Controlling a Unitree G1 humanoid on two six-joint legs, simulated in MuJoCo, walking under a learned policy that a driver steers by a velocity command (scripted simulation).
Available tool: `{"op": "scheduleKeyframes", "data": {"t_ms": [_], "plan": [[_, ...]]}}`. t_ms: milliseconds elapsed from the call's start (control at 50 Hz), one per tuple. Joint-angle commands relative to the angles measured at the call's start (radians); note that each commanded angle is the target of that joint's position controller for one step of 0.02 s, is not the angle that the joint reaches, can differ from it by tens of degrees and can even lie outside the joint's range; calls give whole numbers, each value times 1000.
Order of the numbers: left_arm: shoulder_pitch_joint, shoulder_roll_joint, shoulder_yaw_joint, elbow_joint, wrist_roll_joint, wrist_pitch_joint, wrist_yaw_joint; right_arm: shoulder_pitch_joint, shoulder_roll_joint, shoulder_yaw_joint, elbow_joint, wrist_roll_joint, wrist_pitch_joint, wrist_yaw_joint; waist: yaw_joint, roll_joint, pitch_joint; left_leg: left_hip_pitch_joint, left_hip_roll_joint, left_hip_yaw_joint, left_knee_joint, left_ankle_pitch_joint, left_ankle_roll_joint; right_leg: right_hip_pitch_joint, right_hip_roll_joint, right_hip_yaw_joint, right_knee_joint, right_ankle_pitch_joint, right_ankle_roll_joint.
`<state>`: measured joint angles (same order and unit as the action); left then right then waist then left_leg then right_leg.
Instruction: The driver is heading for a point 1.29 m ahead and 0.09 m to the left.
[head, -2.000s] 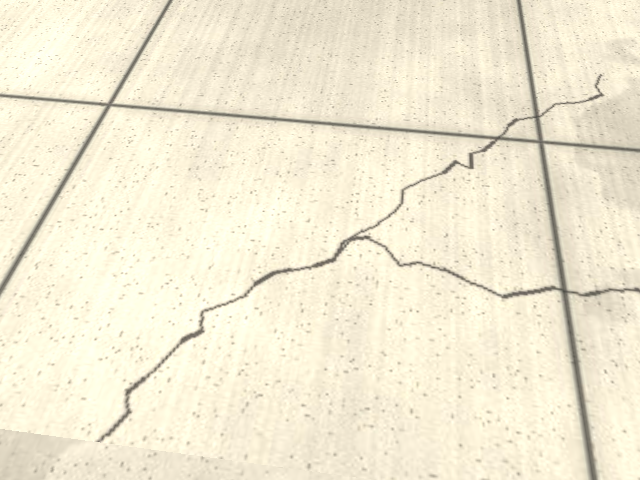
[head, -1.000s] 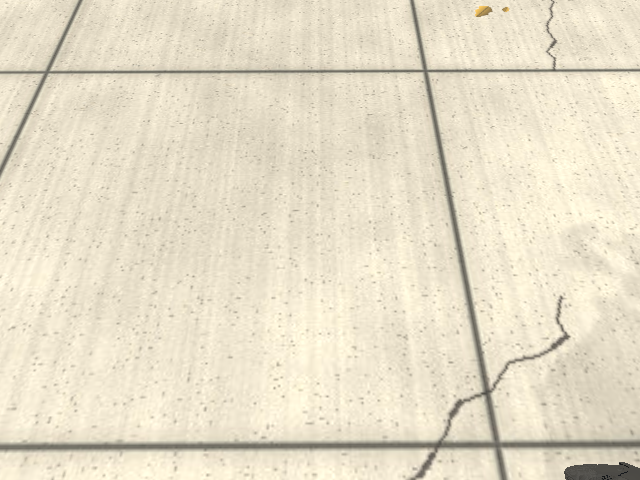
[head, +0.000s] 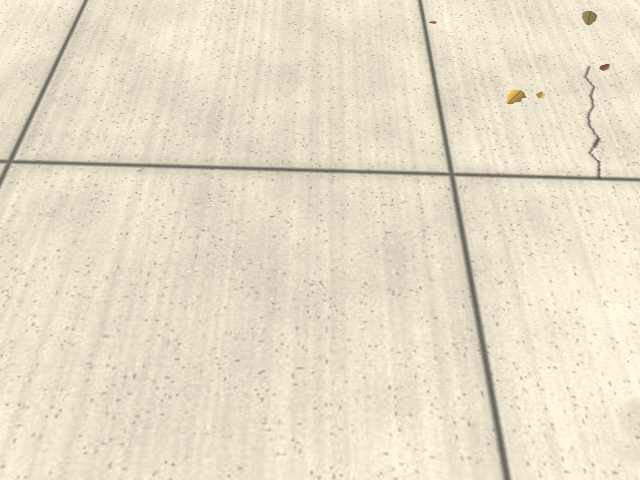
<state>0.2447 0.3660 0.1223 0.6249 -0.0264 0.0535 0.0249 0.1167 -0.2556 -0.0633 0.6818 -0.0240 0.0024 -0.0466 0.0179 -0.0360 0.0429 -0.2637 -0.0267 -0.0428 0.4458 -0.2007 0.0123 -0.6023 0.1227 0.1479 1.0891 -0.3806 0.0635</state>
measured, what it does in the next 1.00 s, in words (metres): walks ahead, turning left: right foot, then left foot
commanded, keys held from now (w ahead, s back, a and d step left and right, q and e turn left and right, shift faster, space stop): e+shift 0.12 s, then w+e+shift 0.06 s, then w+q+shift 0.82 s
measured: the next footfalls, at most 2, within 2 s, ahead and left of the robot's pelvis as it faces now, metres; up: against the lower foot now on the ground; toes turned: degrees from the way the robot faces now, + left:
right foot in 0.30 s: +0.01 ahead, -0.17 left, +0.00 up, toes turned -17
left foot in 0.76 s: +0.45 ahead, -0.07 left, +0.00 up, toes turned +7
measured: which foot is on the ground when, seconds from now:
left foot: down 0.00-0.30, up 0.32-0.74, down 0.76-1.00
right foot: up 0.00-0.28, down 0.30-0.76, up 0.78-1.00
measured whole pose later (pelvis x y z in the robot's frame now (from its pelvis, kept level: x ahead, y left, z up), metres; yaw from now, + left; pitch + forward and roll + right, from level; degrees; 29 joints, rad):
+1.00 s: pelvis +0.49 -0.07 -0.01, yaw +15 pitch +1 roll +0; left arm 0.07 0.25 -0.03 0.60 0.07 -0.06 -0.02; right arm 0.46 -0.32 -0.07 0.83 0.00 -0.05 0.01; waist -0.05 -0.01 0.01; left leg -0.07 -0.22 -0.10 0.38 -0.30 0.19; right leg -0.73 -0.16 0.10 1.02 -0.20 0.06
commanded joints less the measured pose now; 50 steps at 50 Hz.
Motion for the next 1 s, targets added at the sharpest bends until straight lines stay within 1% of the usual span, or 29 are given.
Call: {"op": "scheduleKeyframes", "data": {"t_ms": [20, 60, 120, 160, 200, 240, 260, 280, 300, 320, 340, 360, 380, 400, 440, 500, 580, 620, 680, 720, 740, 760, 780, 800, 840, 880, 900, 940, 1000], "plan": [[23, 39, -2, -68, -4, 1, -6, -88, -99, -14, -97, 5, -11, -16, 3, 131, -47, 105, 247, -111, -137, 257, 187, -126, -115, -87, 172, 47, 46], [-62, 24, -16, -110, -6, -4, -13, -17, -127, -24, -79, 0, -1, -17, -51, 147, -54, 199, 262, -82, -129, 309, 208, -165, -162, -114, 68, 72, 71], [-98, 3, -33, -143, 0, -8, -32, 12, -181, -45, -66, 2, 9, -6, -71, 175, -89, 229, 297, -21, -109, 384, 218, -82, -202, -146, -80, 48, 71], [-114, 9, -39, -152, -4, -8, -44, 50, -225, -64, -57, 18, 2, 9, -91, 189, -121, 201, 327, -20, -182, 30, 201, -3, -213, -183, -158, 41, 39], [-121, 21, -39, -153, -4, -13, -52, 55, -247, -72, -51, 42, -19, 24, -83, 205, -94, 133, 338, -45, -238, -248, 181, 77, -202, -201, -250, -17, -12], [-87, 8, -43, -126, 1, -27, -53, 69, -236, -65, -29, 59, -37, 45, -55, 178, -67, 59, 335, -48, -241, -319, 180, 220, -163, -217, -398, -81, -70], [-22, -11, -46, -88, 1, -39, -51, 62, -220, -56, -16, 68, -44, 57, -13, 153, -61, 10, 320, -26, -212, -340, 174, 337, -142, -233, -523, -22, -100], [80, -11, -43, -31, 1, -50, -48, 48, -189, -43, -5, 75, -47, 66, 42, 116, -53, -98, 292, 12, -139, -344, 161, 517, -113, -262, -641, 61, -125], [207, 28, -26, 20, 1, -59, -41, 43, -126, -19, 2, 64, -56, 75, 106, 47, -85, -260, 240, 68, 24, -289, 123, 760, -134, -206, -657, 65, -144], [366, 117, -9, 44, 19, -72, -30, -12, -30, 17, -36, 33, -72, 91, 165, -207, -154, -511, 134, 150, 494, -396, 49, 978, -383, 139, -722, 21, -202], [316, 194, 10, 2, 28, -94, -26, -24, -78, -2, -82, 75, -99, 91, 145, -240, -128, -789, 50, 42, 710, -366, 32, 948, -575, 459, -829, -234, -347], [330, 141, -13, 2, 113, -90, -19, -123, -103, -8, -77, -35, -64, 82, 203, -74, -46, -810, 41, -58, 769, -264, 56, 848, -556, 361, -878, -256, -257], [261, 93, -32, 11, 107, -96, -19, -102, -104, -16, -70, -27, -59, 88, 140, -77, 27, -786, 48, -97, 764, -152, 59, 764, -494, 231, -887, -183, -204], [177, 62, -45, 9, 87, -102, -23, -17, -125, -22, -29, -17, -52, 99, 71, -88, 41, -705, 69, -85, 741, -69, 43, 692, -428, 105, -911, -91, -158], [101, 18, -64, 6, 63, -123, -24, 81, -151, -35, 27, -17, -24, 123, 9, -118, 35, -585, 73, -37, 762, 29, 13, 595, -365, -58, -955, 40, -126], [143, -2, -66, 51, 66, -145, -28, 29, -116, -25, 20, -1, -9, 133, 7, -61, 92, -625, 73, -16, 741, 109, 13, 576, -356, -180, -999, 157, -130], [189, -15, -68, 123, 65, -158, -18, -70, -83, 0, -20, -4, -10, 145, 5, -45, 143, -640, 86, 85, 569, 169, 63, 621, -349, -318, -1033, 364, -116], [206, -6, -70, 156, 62, -158, -8, -122, -66, 16, -49, -3, -8, 152, 9, -29, 150, -581, 78, 168, 456, 153, 104, 653, -344, -381, -1023, 576, -100], [206, 61, -61, 184, 64, -149, 14, -67, -72, 24, -57, 13, -1, 136, -51, -76, 45, -335, -33, 281, 349, 83, 180, 738, -358, -441, -833, 1400, -75], [137, 133, -39, 169, 82, -117, 28, 218, -141, -4, 12, 21, 0, 118, -204, -128, -117, -58, -92, 259, 365, -65, 226, 737, -400, -425, -463, 1634, -89], [98, 152, -33, 148, 79, -107, 21, 410, -202, -35, 70, 16, -8, 104, -286, -93, -204, 194, -114, 187, 302, -144, 256, 606, -393, -395, -180, 1489, -114], [80, 99, -43, 147, 75, -111, 1, 461, -251, -64, 99, 14, -8, 81, -286, 38, -194, 381, -53, 30, 188, -212, 291, 371, -270, -395, 182, 811, -107], [77, -68, -87, 54, 67, -134, -23, 326, -324, -76, 74, 2, 8, 71, -119, 305, -154, 532, 182, -530, 17, -386, 429, -107, -59, -296, 537, -67, -51], [-25, 4, -85, -15, 68, -161, -25, 317, -331, -84, 43, 15, 9, 74, -167, 160, -213, 564, 247, -795, -149, -438, 482, -249, -69, -69, 580, -14, -65], [-39, 25, -93, -18, 66, -188, -28, 318, -243, -66, 77, 8, -7, 57, -78, -28, -27, 317, 240, -688, -246, -346, 393, -217, -176, -45, 384, 67, -76], [-6, 12, -103, -2, 100, -153, -27, 234, -202, -45, 63, 5, -37, 44, 11, -48, 33, 98, 136, -494, -246, -202, 351, -102, -227, -50, 260, 46, -46], [4, 6, -106, 1, 109, -129, -29, 223, -188, -36, 58, 11, -51, 45, 28, -37, 43, 26, 103, -441, -257, -176, 345, -76, -244, -61, 209, 31, -29], [-85, -6, -116, -40, 110, -105, -36, 231, -198, -34, 55, 24, -73, 52, 19, -21, 83, -97, 47, -360, -300, -98, 336, -51, -260, -115, 57, 78, -1], [-267, -33, -133, -107, 84, -107, -52, 274, -208, -40, 62, 24, -79, 55, -50, 23, 108, -131, -8, -311, -308, 111, 284, 9, -228, -159, -234, 330, 12]]}}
